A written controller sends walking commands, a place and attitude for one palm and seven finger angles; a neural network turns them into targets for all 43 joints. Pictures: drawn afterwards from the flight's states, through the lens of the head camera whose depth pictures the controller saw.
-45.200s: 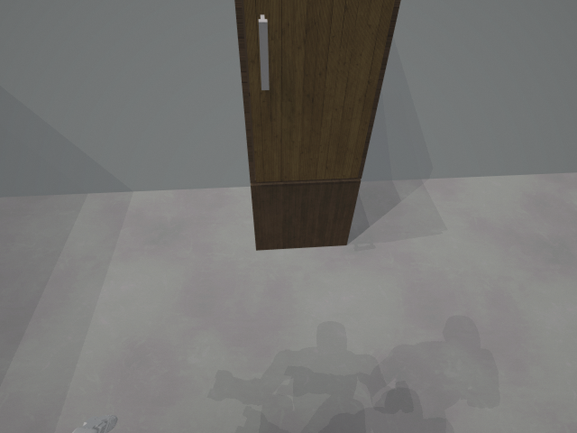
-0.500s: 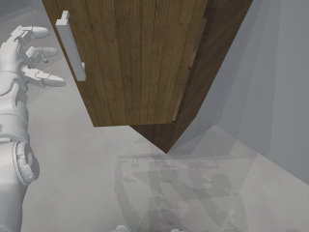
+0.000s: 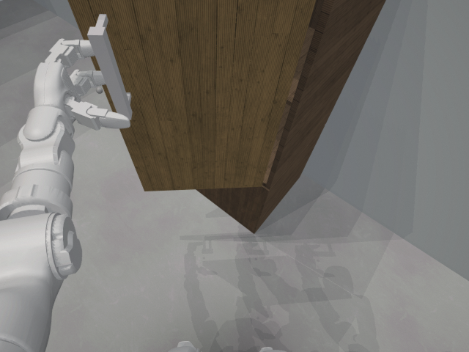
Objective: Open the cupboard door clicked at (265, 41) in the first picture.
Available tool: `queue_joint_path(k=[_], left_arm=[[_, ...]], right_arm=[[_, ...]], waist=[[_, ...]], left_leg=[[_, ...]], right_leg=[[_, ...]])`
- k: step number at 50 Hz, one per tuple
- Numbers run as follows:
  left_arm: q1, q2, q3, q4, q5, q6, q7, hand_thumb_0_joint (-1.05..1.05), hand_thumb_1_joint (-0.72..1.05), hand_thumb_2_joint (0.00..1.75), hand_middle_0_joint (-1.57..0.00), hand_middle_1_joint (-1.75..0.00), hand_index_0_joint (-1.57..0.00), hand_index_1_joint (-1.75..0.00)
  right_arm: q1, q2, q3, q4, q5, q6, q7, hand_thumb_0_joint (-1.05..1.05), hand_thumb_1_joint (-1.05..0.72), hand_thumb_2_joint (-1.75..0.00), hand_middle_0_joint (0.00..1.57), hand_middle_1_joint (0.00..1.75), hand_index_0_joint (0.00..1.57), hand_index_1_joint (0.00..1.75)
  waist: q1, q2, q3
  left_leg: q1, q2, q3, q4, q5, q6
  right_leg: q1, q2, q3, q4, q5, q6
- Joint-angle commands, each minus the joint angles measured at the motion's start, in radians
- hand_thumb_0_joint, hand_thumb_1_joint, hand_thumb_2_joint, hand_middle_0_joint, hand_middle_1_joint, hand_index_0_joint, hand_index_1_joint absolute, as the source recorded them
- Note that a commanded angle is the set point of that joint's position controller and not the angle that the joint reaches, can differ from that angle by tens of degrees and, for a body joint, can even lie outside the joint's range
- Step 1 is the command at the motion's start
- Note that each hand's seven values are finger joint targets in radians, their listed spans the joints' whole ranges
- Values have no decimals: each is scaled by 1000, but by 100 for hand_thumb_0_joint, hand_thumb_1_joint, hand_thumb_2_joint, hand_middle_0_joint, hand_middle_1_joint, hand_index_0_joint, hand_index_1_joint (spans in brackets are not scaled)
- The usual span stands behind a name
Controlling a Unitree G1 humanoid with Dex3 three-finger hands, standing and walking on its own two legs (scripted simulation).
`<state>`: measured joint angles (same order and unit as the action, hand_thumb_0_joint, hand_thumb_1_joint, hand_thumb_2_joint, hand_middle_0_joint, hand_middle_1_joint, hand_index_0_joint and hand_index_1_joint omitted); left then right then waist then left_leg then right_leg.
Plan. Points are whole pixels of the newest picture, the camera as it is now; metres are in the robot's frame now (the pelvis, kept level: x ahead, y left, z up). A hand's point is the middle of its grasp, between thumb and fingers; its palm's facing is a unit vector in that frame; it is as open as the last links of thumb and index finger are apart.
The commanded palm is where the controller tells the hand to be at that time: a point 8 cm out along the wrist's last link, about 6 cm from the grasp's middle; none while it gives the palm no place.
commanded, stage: slide the fingers in behind the handle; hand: left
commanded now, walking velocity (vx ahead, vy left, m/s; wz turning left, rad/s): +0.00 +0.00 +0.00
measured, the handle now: (115, 71) +0.56 +0.18 +0.14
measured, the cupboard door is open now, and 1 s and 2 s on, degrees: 43 43 43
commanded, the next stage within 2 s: close the thumb around the handle in 1.04 s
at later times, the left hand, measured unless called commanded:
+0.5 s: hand (125, 88) +0.51 +0.15 +0.14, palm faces +0.04 -1.00 +0.01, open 14.0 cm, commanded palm +0.48 +0.20 +0.14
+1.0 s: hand (124, 93) +0.49 +0.15 +0.15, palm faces +0.04 -1.00 +0.01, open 14.1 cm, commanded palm +0.47 +0.20 +0.14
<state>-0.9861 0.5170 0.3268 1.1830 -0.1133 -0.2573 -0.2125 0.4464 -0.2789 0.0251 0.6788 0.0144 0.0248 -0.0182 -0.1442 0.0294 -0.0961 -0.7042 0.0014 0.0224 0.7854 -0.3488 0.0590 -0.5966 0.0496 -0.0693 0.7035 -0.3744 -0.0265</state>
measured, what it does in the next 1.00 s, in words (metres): stands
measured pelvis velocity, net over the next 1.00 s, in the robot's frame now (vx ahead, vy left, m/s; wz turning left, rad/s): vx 0.00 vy -0.02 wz -0.01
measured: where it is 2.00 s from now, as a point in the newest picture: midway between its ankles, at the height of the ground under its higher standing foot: outside the picture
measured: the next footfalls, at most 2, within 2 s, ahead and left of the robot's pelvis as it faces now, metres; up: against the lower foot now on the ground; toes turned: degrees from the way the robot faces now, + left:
none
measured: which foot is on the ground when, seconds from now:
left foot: down 0.00-1.00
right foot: down 0.00-1.00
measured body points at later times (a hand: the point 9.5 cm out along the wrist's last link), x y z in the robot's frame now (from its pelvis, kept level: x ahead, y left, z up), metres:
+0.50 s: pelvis +0.01 -0.02 +0.00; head +0.08 -0.01 +0.45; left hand +0.50 +0.21 +0.14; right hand +0.01 -0.28 -0.11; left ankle +0.01 +0.08 -0.71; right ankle -0.03 -0.11 -0.71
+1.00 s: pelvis +0.00 -0.02 +0.01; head +0.06 -0.01 +0.45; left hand +0.49 +0.21 +0.15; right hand +0.01 -0.29 -0.11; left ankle +0.01 +0.08 -0.71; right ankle -0.03 -0.11 -0.71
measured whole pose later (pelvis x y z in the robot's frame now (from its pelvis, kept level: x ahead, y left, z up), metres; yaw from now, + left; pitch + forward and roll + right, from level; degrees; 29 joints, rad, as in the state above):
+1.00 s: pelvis +0.00 -0.02 +0.01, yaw -1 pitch +13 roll -2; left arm -0.92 0.45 0.34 1.15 -0.11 -0.26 -0.16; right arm 0.40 -0.28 0.02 0.65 0.03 0.03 -0.02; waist -0.14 0.03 -0.09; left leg -0.63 0.01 0.04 0.74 -0.33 0.04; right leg -0.55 0.06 -0.05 0.69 -0.37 -0.05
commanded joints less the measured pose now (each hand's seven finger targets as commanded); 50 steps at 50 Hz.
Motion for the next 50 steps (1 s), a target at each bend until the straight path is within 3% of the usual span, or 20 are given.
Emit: queue_joint_path(k=[1, 2, 5, 7, 11, 12, 16, 19, 20, 21, 23, 26, 29, 33, 34, 36, 37, 44, 46, 50], left_arm=[[-525, 178, 10, -174, -19, -45, 8, 0, -50, 30, -30, -120, -30, -120], [-512, 230, 55, -169, -13, -41, 15, 0, -50, 30, -30, -120, -30, -120], [-527, 233, 47, -213, 7, -56, 36, 0, -50, 30, -30, -120, -30, -120], [-484, 253, 61, -200, 26, -66, 44, 0, -50, 30, -30, -120, -30, -120], [-481, 207, 32, -214, 3, -67, 24, 0, -50, 30, -30, -120, -30, -120], [-493, 166, 2, -226, -7, -64, 14, 0, -50, 30, -30, -120, -30, -120], [-506, 206, 41, -250, -20, -64, 17, 0, -50, 30, -30, -120, -30, -120], [-471, 181, 35, -259, -16, -63, 32, 0, -50, 30, -30, -120, -30, -120], [-460, 207, 60, -245, -15, -64, 42, 0, -50, 30, -30, -120, -30, -120], [-452, 220, 65, -245, -8, -65, 46, 0, -50, 30, -30, -120, -30, -120], [-431, 181, 41, -275, -7, -66, 49, 0, -50, 30, -30, -120, -30, -120], [-383, 188, 57, -295, -7, -68, 55, 0, -50, 30, -30, -120, -30, -120], [-360, 133, 25, -314, -17, -58, 54, 0, -50, 30, -30, -120, -30, -120], [-333, 154, 49, -301, -23, -48, 60, 0, -50, 30, -30, -120, -30, -120], [-359, 123, 18, -308, -22, -45, 58, 0, -50, 30, -30, -120, -30, -120], [-399, 144, 26, -292, -16, -50, 60, 0, -50, 30, -30, -120, -30, -120], [-396, 174, 49, -280, -15, -50, 63, 0, -50, 30, -30, -120, -30, -120], [-427, 144, 19, -271, -18, -72, 54, 0, -50, 30, -30, -120, -30, -120], [-408, 179, 50, -273, -20, -80, 54, 0, -50, 30, -30, -120, -30, -120], [-457, 159, 26, -228, -19, -72, 56, 0, -50, 30, -30, -120, -30, -120]], right_arm=[[134, -186, -59, -55, 2, -24, -13, 0, -90, -90, 20, 30, 20, 30], [136, -189, -61, -57, 2, -24, -15, 0, -90, -90, 20, 30, 20, 30], [128, -180, -56, -73, -1, -27, -11, 0, -90, -90, 20, 30, 20, 30], [130, -178, -59, -76, -1, -24, -8, 0, -90, -90, 20, 30, 20, 30], [117, -175, -60, -83, 5, -18, -9, 0, -90, -90, 20, 30, 20, 30], [116, -172, -60, -86, 7, -19, -9, 0, -90, -90, 20, 30, 20, 30], [111, -174, -60, -82, 8, -18, -15, 0, -90, -90, 20, 30, 20, 30], [106, -165, -61, -85, 6, -19, -10, 0, -90, -90, 20, 30, 20, 30], [115, -168, -60, -84, 4, -18, -10, 0, -90, -90, 20, 30, 20, 30], [111, -167, -59, -84, 6, -16, -9, 0, -90, -90, 20, 30, 20, 30], [103, -160, -61, -94, 6, -15, -4, 0, -90, -90, 20, 30, 20, 30], [101, -160, -64, -103, 6, -9, 0, 0, -90, -90, 20, 30, 20, 30], [88, -154, -65, -112, 9, -7, 3, 0, -90, -90, 20, 30, 20, 30], [81, -156, -67, -111, 13, -2, -2, 0, -90, -90, 20, 30, 20, 30], [75, -154, -65, -112, 14, -3, -2, 0, -90, -90, 20, 30, 20, 30], [77, -156, -66, -98, 14, -6, -4, 0, -90, -90, 20, 30, 20, 30], [79, -158, -65, -95, 13, -5, -6, 0, -90, -90, 20, 30, 20, 30], [72, -156, -61, -94, 14, -20, -8, 0, -90, -90, 20, 30, 20, 30], [71, -159, -62, -97, 12, -21, -10, 0, -90, -90, 20, 30, 20, 30], [77, -162, -58, -89, 13, -22, -13, 0, -90, -90, 20, 30, 20, 30]], waist=[[-45, 67, -344], [-30, 49, -354], [-22, 112, -384], [-14, 85, -398], [-23, 78, -398], [-32, 72, -403], [-20, 90, -413], [-11, 88, -405], [-12, 46, -397], [-4, 55, -397], [3, 76, -420], [17, 60, -439], [18, 48, -410], [24, 9, -368], [4, -1, -343], [-2, 9, -324], [1, 2, -325], [-3, 39, -371], [9, 33, -407], [-19, -3, -329]], left_leg=[[448, 29, -123, -70, 334, -21], [429, 27, -119, -69, 333, -19], [437, 18, -104, -54, 378, -18], [430, 20, -101, -47, 396, -19], [428, 16, -85, -47, 381, -13], [438, 16, -87, -50, 387, -14], [438, 13, -83, -54, 384, -11], [430, 9, -74, -51, 392, -9], [406, 7, -71, -48, 397, -4], [396, 7, -70, -56, 398, -7], [414, 3, -63, -56, 422, -7], [416, 2, -57, -56, 458, -6], [409, -1, -46, -67, 430, -5], [377, -4, -38, -79, 394, 0], [370, -6, -35, -83, 369, 3], [365, -6, -37, -81, 342, 4], [355, -6, -37, -83, 327, 5], [393, -4, -51, -83, 326, -3], [393, -6, -48, -77, 348, -2], [351, -4, -53, -85, 286, 1]], right_leg=[[-53, 18, 32, -79, 256, 4], [-29, 16, 34, -76, 265, 4], [-14, 11, 43, -64, 310, 5], [1, 13, 45, -58, 334, 8], [28, 14, 54, -68, 364, 10], [29, 15, 50, -67, 369, 10], [50, 12, 55, -72, 378, 8], [60, 12, 57, -74, 398, 11], [82, 12, 59, -73, 416, 12], [94, 10, 60, -69, 427, 13], [111, 9, 63, -68, 458, 12], [145, 9, 64, -62, 506, 13], [158, 9, 64, -76, 505, 13], [179, 5, 72, -88, 509, 15], [163, 4, 73, -95, 492, 19], [145, 0, 80, -99, 468, 20], [153, -2, 83, -101, 459, 21], [129, -1, 79, -96, 414, 15], [156, -2, 83, -89, 446, 16], [120, 0, 77, -101, 380, 17]])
